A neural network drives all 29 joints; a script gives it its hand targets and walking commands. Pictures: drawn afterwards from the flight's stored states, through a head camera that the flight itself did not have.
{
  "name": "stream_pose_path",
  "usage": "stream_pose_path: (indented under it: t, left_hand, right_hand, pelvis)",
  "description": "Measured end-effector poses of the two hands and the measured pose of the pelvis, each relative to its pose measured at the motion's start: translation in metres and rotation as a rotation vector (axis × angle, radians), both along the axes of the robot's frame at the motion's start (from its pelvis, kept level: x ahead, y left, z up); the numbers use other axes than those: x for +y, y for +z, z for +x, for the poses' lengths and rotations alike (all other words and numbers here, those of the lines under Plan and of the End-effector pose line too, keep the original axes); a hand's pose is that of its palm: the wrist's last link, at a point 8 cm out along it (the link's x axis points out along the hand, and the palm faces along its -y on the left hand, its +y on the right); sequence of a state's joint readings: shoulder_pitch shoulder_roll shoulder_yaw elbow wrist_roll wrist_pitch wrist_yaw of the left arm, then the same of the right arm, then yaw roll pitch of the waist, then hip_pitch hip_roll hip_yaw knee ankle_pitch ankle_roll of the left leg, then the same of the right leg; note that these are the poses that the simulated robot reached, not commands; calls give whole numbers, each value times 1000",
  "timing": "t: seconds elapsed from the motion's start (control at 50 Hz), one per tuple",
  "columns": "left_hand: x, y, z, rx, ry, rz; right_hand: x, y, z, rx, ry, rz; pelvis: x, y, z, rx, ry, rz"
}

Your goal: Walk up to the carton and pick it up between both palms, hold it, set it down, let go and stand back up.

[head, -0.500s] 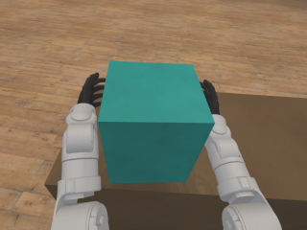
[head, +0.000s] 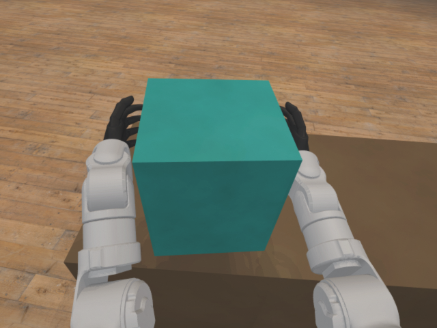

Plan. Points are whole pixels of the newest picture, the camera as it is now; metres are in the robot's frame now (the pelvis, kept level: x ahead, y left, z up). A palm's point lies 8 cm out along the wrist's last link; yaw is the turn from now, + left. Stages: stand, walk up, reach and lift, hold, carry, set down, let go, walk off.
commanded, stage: reach and lift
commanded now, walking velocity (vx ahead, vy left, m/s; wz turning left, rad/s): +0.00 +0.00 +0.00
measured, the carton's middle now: (210, 170) +0.36 -0.02 +0.14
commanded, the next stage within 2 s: hold in 0.50 s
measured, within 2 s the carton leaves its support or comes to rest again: neither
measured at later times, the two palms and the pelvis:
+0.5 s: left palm (114, 138) +0.38 +0.13 +0.21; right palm (294, 141) +0.37 -0.17 +0.19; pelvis +0.00 +0.00 +0.00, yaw +0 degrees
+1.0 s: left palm (99, 133) +0.36 +0.15 +0.23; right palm (293, 129) +0.36 -0.16 +0.22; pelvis -0.01 +0.00 +0.00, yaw +0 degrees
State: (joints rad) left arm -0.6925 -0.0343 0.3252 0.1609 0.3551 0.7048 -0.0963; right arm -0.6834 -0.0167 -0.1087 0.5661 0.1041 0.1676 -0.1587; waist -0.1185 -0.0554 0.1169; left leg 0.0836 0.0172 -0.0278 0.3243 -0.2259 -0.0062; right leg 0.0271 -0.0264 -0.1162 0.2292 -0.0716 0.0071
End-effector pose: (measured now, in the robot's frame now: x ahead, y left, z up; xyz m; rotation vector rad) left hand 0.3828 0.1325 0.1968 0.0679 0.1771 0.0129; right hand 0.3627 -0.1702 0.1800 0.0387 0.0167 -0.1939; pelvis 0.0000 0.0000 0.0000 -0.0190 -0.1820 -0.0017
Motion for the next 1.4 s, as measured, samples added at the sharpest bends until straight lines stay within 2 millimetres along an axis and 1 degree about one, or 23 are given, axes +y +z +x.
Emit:
stream_pose_path:
  t: [0.18,0.32,0.52,0.64,0.7,0.92,1.06,1.16,1.3,1.4]
  left_hand:
    - [3,5,1,6,9,-6]
    - [5,11,-2,-13,19,-10]
    - [2,12,-2,3,26,-2]
    - [2,22,-4,-23,31,-8]
    - [4,23,-5,-13,37,-17]
    - [14,30,-16,-26,59,-39]
    - [17,37,-23,-25,73,-37]
    - [17,39,-23,-13,81,-37]
    - [15,44,-21,-31,84,-39]
    - [15,45,-19,-27,78,-49]
  right_hand:
    - [3,7,2,7,6,-7]
    - [5,16,3,-11,17,-3]
    - [2,13,4,6,21,15]
    - [2,23,4,-19,27,15]
    - [3,26,4,-8,30,10]
    - [13,38,1,-19,55,14]
    - [15,44,-2,-16,67,25]
    - [16,45,0,-4,74,31]
    - [14,51,4,-18,76,37]
    - [13,51,4,-8,77,31]
  pelvis:
    - [2,0,0,-2,-6,1]
    - [1,0,1,-13,-1,-2]
    - [-2,0,-1,-6,-1,1]
    - [-3,0,-2,-4,2,1]
    - [-4,0,-2,-8,1,3]
    - [-4,0,-5,-14,5,3]
    - [-4,-1,-7,-21,5,5]
    - [-6,-1,-8,-15,7,8]
    - [-11,0,-7,-7,15,7]
    - [-14,0,-5,-10,19,7]
